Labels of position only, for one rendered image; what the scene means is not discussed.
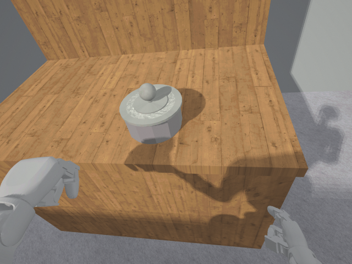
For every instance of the left robot forearm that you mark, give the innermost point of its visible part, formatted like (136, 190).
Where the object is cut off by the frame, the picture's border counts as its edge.
(15, 217)

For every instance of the knob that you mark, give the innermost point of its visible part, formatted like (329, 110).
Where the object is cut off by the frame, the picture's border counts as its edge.
(147, 91)

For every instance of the right robot hand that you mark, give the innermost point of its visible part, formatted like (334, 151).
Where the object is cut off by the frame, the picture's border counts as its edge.
(281, 240)

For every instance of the pot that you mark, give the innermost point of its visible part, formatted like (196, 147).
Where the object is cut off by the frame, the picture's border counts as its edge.
(156, 133)

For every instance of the lid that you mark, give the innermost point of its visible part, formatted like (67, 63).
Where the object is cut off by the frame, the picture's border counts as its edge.
(138, 112)

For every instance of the right robot forearm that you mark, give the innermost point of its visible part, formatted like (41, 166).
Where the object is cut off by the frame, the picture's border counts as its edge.
(301, 255)

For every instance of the table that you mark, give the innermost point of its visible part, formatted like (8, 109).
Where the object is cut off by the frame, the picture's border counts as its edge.
(235, 154)

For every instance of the left robot hand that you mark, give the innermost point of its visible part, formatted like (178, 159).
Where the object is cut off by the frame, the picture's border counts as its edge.
(34, 180)

